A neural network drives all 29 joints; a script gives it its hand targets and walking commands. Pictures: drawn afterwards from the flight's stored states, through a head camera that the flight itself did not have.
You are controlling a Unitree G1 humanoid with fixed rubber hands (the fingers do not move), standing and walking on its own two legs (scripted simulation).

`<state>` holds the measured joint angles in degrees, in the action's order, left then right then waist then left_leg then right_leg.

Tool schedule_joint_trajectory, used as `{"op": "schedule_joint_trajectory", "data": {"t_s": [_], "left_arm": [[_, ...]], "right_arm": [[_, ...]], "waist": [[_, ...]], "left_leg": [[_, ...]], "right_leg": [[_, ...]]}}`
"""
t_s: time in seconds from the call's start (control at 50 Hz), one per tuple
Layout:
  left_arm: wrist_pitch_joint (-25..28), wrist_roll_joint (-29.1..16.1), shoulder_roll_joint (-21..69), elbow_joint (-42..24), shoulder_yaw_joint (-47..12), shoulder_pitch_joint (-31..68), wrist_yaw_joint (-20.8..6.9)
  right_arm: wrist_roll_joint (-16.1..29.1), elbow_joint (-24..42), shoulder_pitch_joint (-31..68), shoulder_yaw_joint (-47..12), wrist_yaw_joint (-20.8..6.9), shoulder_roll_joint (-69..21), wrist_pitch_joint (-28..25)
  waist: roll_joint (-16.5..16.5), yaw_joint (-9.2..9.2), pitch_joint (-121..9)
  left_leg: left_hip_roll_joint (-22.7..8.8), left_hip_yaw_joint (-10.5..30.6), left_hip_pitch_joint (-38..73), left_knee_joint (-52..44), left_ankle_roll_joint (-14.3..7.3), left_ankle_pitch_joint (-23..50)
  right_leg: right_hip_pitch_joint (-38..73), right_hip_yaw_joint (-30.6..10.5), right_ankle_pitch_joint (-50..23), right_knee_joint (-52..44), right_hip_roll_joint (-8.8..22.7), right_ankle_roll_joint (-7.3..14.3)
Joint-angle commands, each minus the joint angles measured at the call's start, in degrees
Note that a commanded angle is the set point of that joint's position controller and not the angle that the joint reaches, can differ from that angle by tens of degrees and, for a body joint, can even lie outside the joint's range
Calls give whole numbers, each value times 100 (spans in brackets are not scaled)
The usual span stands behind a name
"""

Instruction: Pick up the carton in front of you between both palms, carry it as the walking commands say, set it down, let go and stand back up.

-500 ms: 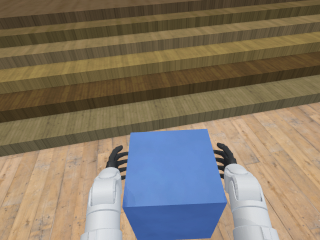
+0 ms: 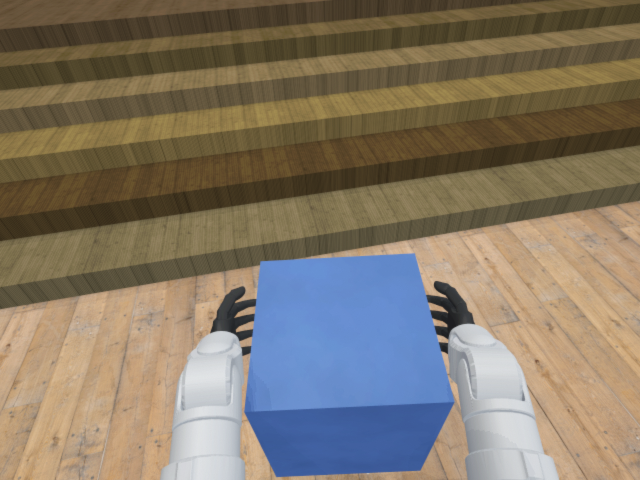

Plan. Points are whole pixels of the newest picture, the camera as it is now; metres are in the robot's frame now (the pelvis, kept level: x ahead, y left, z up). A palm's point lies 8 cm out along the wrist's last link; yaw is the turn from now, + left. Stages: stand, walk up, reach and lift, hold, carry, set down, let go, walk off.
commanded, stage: hold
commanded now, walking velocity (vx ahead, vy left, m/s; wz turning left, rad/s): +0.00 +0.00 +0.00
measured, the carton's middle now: (343, 369) +0.29 +0.00 -0.02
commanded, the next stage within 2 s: carry in 0.42 s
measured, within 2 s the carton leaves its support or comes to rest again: neither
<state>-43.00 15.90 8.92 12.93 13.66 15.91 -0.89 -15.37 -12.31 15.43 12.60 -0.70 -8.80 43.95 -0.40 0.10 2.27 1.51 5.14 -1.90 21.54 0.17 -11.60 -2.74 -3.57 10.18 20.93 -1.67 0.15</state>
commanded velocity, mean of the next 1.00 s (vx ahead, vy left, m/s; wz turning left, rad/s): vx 0.31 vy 0.00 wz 0.00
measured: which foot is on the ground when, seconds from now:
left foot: down 0.00-0.90, up 0.92-1.00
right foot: down 0.00-0.64, up 0.66-0.86, down 0.88-1.00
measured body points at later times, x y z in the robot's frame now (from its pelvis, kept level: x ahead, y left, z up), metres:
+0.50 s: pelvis +0.01 +0.00 +0.00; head -0.04 +0.00 +0.45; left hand +0.30 +0.15 +0.04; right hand +0.30 -0.15 +0.04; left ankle +0.01 +0.12 -0.74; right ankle +0.02 -0.12 -0.74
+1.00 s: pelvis +0.18 +0.00 -0.01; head +0.17 +0.00 +0.44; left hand +0.45 +0.16 +0.07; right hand +0.45 -0.14 +0.07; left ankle +0.08 +0.10 -0.68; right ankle +0.18 -0.08 -0.75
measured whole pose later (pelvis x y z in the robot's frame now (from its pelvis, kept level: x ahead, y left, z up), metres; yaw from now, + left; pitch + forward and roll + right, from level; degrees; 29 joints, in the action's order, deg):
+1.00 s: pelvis +0.18 +0.00 -0.01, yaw +3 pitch +6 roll -1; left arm -68.6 6.2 7.5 -17.8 4.5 8.0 5.2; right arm -5.2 20.2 6.7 7.0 5.1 -7.4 70.1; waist -0.7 0.5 -8.5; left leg -3.4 -4.1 -23.8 57.0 -0.9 -24.9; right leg -17.1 12.7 13.8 25.0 0.8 3.8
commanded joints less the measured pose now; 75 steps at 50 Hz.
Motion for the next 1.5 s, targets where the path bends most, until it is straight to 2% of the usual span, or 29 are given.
{"op": "schedule_joint_trajectory", "data": {"t_s": [0.0, 0.38, 0.4, 0.44, 0.46, 0.52, 0.54, 0.58, 0.6, 0.64, 0.66, 0.68, 0.72, 0.8, 0.84, 0.86, 0.88, 0.9, 0.92, 0.98, 1.08, 1.2, 1.26, 1.28, 1.3, 1.32, 1.38, 1.42, 1.48], "left_arm": [[117, -1406, 5066, -225, -3075, 2561, -1222], [88, -1455, 5046, -385, -3141, 2407, -1196], [45, -1512, 5086, -341, -3298, 2652, -1217], [21, -1636, 5120, -528, -3382, 2629, -1212], [-3, -1693, 5125, -684, -3493, 2733, -1192], [-206, -1939, 5134, -1106, -3885, 2617, -1079], [-334, -2002, 5078, -1235, -4000, 2468, -1019], [-650, -2137, 4910, -1654, -4202, 2446, -920], [-821, -2241, 4814, -1831, -4321, 2470, -889], [-1176, -2508, 4704, -2098, -4541, 2638, -867], [-1344, -2665, 4677, -2203, -4658, 2655, -868], [-1492, -2843, 4777, -2361, -4804, 2791, -886], [-1743, -3139, 4885, -2629, -4958, 2600, -894], [-2127, -3230, 4913, -3108, -4975, 1986, -823], [-2291, -3142, 4885, -3267, -4896, 1608, -794], [-2362, -3100, 4854, -3347, -4871, 1483, -784], [-2447, -3044, 4844, -3336, -4802, 1229, -774], [-2480, -2980, 4776, -3271, -4707, 1309, -778], [-2525, -3036, 4812, -3440, -4699, 1648, -759], [-2667, -3251, 4889, -3780, -4761, 2200, -693], [-2857, -3428, 4780, -3542, -4783, 2079, -790], [-2848, -3444, 4825, -3372, -4740, 2049, -911], [-2803, -3420, 4856, -3467, -4793, 2033, -917], [-2788, -3381, 4797, -3498, -4798, 2007, -918], [-2811, -3381, 4874, -3633, -4882, 2053, -919], [-2769, -3352, 4848, -3626, -4884, 2132, -936], [-2540, -3376, 5301, -3599, -5030, 2187, -950], [-2403, -3333, 5474, -3570, -5074, 2015, -918], [-2247, -3119, 5518, -3452, -5092, 1572, -832]], "right_arm": [[1408, 329, 2665, -3051, -1158, -5116, -174], [1451, 500, 2526, -3125, -1154, -5045, -155], [1468, 460, 2765, -3176, -1181, -5070, -120], [1624, 624, 2804, -3315, -1191, -5141, -98], [1697, 764, 2902, -3445, -1177, -5138, -85], [2022, 1236, 2971, -3911, -1120, -5166, 121], [2157, 1376, 2902, -4077, -1101, -5115, 247], [2377, 1650, 2878, -4295, -1069, -4996, 542], [2452, 1792, 2881, -4358, -1044, -4905, 706], [2527, 1874, 2607, -4399, -965, -4681, 1053], [2556, 1993, 2509, -4440, -908, -4600, 1215], [2583, 2217, 2522, -4465, -861, -4605, 1351], [2807, 2749, 2510, -4617, -787, -4692, 1609], [3039, 3334, 2055, -4767, -787, -4762, 2061], [3088, 3418, 1798, -4781, -843, -4838, 2239], [3087, 3403, 1582, -4773, -867, -4836, 2304], [3094, 3442, 1551, -4727, -889, -4764, 2378], [3183, 3735, 1865, -4790, -908, -4650, 2488], [3328, 3843, 2331, -4871, -928, -4623, 2563], [3537, 3814, 2547, -4816, -944, -4742, 2653], [3210, 3386, 2094, -4595, -747, -4739, 2746], [3049, 3353, 2095, -4576, -705, -4841, 2737], [3027, 3311, 1916, -4552, -743, -4913, 2677], [2999, 3286, 1806, -4530, -763, -4895, 2654], [2927, 3165, 1713, -4506, -794, -4866, 2588], [2999, 3143, 1744, -4533, -812, -5025, 2541], [3162, 3492, 2104, -4782, -857, -5487, 2348], [3260, 3623, 2126, -4894, -892, -5580, 2255], [3315, 3648, 1813, -4940, -979, -5480, 2186]], "waist": [[19, -2, -1330], [10, 1, -1262], [109, 14, -1402], [137, -20, -1198], [157, -25, -1085], [724, -48, -1723], [886, -34, -1909], [729, -9, -1913], [455, -6, -1812], [-1285, 136, -1575], [-1377, 142, -1272], [-1074, 161, -1239], [-642, 184, -1582], [-987, 155, -2015], [-665, 42, -2142], [-377, 7, -2350], [451, -108, -2595], [1678, -128, -2397], [1190, -133, -2142], [173, -106, -1945], [588, -115, -1700], [1003, -132, -1324], [644, 42, -1963], [186, 165, -2378], [-1359, 171, -2935], [-1515, 152, -2748], [-199, 94, -2503], [-385, 64, -2523], [-634, 69, -2360]], "left_leg": [[310, -3, -106, -373, 14, 837], [310, 9, -88, -380, 22, 840], [-661, 55, -848, -31, -81, -68], [-499, 192, -1376, -210, -146, -2584], [-425, 152, -1691, -76, -139, -2919], [-106, -581, -1806, 1099, -21, -1070], [-58, -777, -1736, 1062, -4, -1017], [-81, -888, -1169, 418, -73, -1236], [-224, -687, -744, 86, -137, -1415], [-1657, 1642, 150, -1075, -694, -2424], [-2137, 2380, 430, -1216, -1030, -1836], [-2216, 2358, 563, -1118, -1229, -1010], [-2012, 1517, 835, -954, -1106, -82], [-1458, 264, 467, -584, -756, 807], [-1161, -381, -568, 42, -553, 603], [-1058, -646, -1462, 654, -393, 641], [-790, -1012, -2496, 2004, -159, -252], [-172, -1356, -4216, 3212, 52, -1607], [-494, -789, -4556, 3955, -118, -1866], [-1038, -597, -4361, 3989, -160, -1001], [-719, -1198, -3799, 2230, 77, -8], [-417, -1772, -2698, 848, -101, 820], [42, -2300, -442, 462, -182, 373], [-620, -1396, 805, 365, -224, -129], [-2403, 1668, 1948, -448, -1063, -1418], [-2703, 2587, 2001, -1064, -1354, -620], [-2288, 841, 1056, -667, -982, 1128], [-2057, 105, 664, -852, -754, 1130], [-1846, -455, 724, -999, -760, 1324]], "right_leg": [[558, -81, -889, -246, -279, -50], [495, -84, -851, -243, -286, -32], [-218, 19, 241, 125, 687, 62], [-813, -319, 2837, -227, 670, 151], [-915, -436, 3267, -260, 728, 193], [-545, -1124, 2433, -624, 1246, 478], [-571, -1288, 2478, -734, 1419, 605], [-1187, -898, 2854, -596, 1311, 574], [-1643, -469, 2826, -227, 1065, 422], [-3134, 830, 1784, 2024, 253, -44], [-3967, 919, 1883, 2220, 261, -54], [-4116, 761, 1898, 2296, 427, -1], [-3851, 853, 1691, 1951, 424, -7], [-2548, 1409, 746, 830, 75, -97], [-803, 1716, -30, -56, -40, -86], [508, 1448, -10, -66, 252, 38], [1501, -22, 1103, -493, 1361, 329], [2161, -2345, 1612, -980, 2711, 1055], [1811, -2655, 1414, -997, 2970, 1422], [860, -1327, 1189, -1175, 2447, 1053], [631, 256, -314, -1273, 1785, 797], [362, 1037, -1433, -855, 1574, 516], [-231, 1735, -2464, 1062, 1210, 192], [-1115, 1662, -1417, 2257, 1064, 22], [-2684, 1477, 126, 4198, 454, -256], [-3612, 882, 1701, 5080, 184, -163], [-3655, 364, 995, 5096, 998, 132], [-3282, 533, 597, 4388, 995, 93], [-3382, 856, 345, 3466, 849, 3]]}}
